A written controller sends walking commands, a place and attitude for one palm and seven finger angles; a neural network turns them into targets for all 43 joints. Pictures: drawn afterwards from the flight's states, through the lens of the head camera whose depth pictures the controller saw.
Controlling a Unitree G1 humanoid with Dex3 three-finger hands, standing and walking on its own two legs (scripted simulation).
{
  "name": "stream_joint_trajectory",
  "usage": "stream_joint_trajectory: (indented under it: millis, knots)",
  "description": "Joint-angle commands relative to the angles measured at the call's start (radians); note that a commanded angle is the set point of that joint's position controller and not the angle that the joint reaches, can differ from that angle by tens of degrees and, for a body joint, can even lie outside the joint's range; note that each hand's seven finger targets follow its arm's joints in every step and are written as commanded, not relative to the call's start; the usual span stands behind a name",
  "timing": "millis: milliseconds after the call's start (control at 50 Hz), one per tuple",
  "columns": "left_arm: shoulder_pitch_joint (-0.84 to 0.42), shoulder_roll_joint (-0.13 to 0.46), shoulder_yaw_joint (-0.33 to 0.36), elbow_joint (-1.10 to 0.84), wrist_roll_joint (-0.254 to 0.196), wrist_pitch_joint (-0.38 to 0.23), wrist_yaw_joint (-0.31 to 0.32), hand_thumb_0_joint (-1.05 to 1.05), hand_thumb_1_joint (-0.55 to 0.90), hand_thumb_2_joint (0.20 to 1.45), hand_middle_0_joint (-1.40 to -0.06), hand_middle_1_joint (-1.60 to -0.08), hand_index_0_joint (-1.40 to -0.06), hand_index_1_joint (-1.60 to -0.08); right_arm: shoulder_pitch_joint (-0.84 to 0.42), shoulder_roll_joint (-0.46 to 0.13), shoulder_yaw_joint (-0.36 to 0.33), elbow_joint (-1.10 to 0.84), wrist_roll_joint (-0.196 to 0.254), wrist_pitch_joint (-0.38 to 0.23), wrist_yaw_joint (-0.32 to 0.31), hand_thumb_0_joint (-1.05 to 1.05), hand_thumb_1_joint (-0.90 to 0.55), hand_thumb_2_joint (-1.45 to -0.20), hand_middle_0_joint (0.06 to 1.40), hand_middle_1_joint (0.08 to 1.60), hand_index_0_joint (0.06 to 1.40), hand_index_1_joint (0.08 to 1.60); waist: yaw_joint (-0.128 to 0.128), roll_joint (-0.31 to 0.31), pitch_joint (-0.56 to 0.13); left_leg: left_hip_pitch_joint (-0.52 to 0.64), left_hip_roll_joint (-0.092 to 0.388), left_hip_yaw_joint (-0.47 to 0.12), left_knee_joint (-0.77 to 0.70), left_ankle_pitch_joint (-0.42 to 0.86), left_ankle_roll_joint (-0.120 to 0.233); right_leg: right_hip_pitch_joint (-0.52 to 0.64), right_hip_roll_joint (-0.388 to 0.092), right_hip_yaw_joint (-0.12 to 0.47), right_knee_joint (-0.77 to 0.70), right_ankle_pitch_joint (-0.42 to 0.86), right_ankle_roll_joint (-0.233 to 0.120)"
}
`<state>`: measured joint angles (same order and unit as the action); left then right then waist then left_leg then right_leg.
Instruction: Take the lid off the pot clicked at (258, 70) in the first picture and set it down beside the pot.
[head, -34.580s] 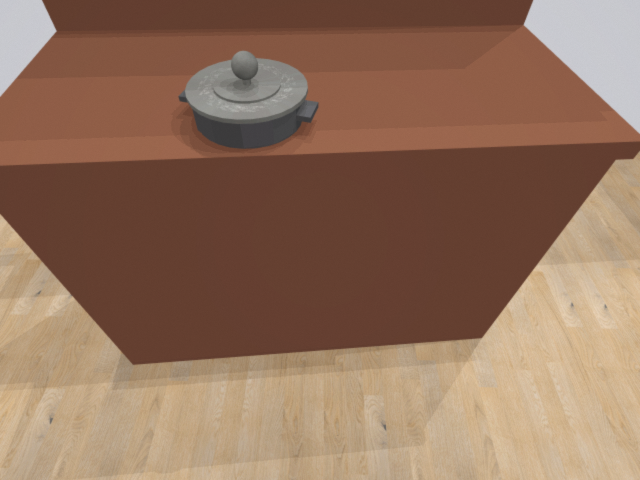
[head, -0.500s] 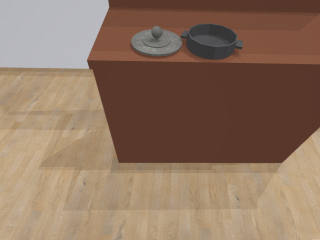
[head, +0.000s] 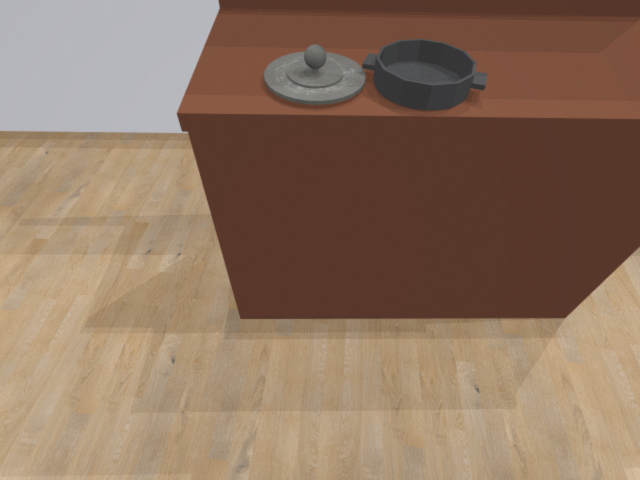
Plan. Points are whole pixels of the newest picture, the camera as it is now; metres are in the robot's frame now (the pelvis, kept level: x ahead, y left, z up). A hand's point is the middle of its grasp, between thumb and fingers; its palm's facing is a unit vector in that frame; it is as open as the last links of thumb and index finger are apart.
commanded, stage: let the arm hang, fingers relaxed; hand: left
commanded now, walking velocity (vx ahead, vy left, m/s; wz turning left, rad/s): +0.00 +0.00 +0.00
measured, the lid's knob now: (315, 56) +0.84 +0.04 +0.12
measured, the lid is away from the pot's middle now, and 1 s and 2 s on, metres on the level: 0.22 0.22 0.22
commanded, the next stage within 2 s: look to check the result in 0.12 s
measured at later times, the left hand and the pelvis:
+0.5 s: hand out of the picture +0.01 +0.17 -0.18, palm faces +0.00 -0.98 -0.19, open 7.3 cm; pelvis +0.00 +0.00 +0.00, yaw +0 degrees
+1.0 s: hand out of the picture +0.02 +0.17 -0.18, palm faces +0.00 -0.98 -0.20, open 7.3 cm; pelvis +0.00 -0.01 +0.00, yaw +0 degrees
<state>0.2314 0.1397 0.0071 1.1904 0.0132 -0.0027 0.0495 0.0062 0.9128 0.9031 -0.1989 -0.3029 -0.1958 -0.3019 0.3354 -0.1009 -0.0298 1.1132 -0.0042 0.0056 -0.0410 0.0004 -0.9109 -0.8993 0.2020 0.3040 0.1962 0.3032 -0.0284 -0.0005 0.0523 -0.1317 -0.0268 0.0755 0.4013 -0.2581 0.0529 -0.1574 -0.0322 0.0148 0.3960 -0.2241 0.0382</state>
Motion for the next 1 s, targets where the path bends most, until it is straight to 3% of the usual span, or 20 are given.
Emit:
stream_joint_trajectory:
  millis: [0,220,520,600,980]
  knots:
    - [0.048,0.093,0.007,-0.023,-0.003,-0.012,0.004,0.000,0.900,0.900,-0.200,-0.300,-0.200,-0.300,0.091,-0.102,-0.020,-0.019,-0.003,-0.014,-0.007,0.000,-0.900,-0.900,0.200,0.300,0.200,0.300,0.006,0.011,0.026,-0.028,0.148,-0.130,-0.091,0.182,-0.005,-0.019,-0.063,0.044,-0.039,0.131,-0.042]
    - [0.039,0.096,0.009,-0.025,-0.001,-0.011,0.002,0.000,0.900,0.900,-0.200,-0.300,-0.200,-0.300,0.085,-0.101,-0.021,-0.019,-0.006,-0.012,-0.006,0.000,-0.900,-0.900,0.200,0.300,0.200,0.300,0.005,0.022,0.039,-0.042,0.144,-0.128,-0.094,0.156,-0.007,-0.019,-0.066,0.044,-0.046,0.118,-0.043]
    - [0.039,0.099,0.009,-0.032,-0.002,-0.014,0.002,0.000,0.900,0.900,-0.200,-0.300,-0.200,-0.300,0.066,-0.111,-0.021,-0.027,-0.005,-0.015,-0.008,0.000,-0.900,-0.900,0.200,0.300,0.200,0.300,0.005,0.024,0.009,-0.010,0.149,-0.121,-0.080,0.222,-0.008,-0.013,-0.070,0.047,-0.041,0.174,-0.044]
    - [0.041,0.107,0.010,-0.033,-0.001,-0.015,0.003,0.000,0.900,0.900,-0.200,-0.300,-0.200,-0.300,0.067,-0.116,-0.021,-0.027,-0.003,-0.015,-0.007,0.000,-0.900,-0.900,0.200,0.300,0.200,0.300,0.006,0.001,-0.003,-0.005,0.147,-0.122,-0.075,0.233,-0.009,-0.002,-0.070,0.051,-0.043,0.189,-0.045]
    - [0.031,0.106,0.010,-0.037,-0.001,-0.014,0.000,0.000,0.900,0.900,-0.200,-0.300,-0.200,-0.300,0.062,-0.117,-0.017,-0.021,-0.008,-0.014,-0.008,0.000,-0.900,-0.900,0.200,0.300,0.200,0.300,0.007,0.011,0.021,-0.017,0.149,-0.118,-0.091,0.215,-0.011,0.000,-0.067,0.052,-0.050,0.174,-0.047]
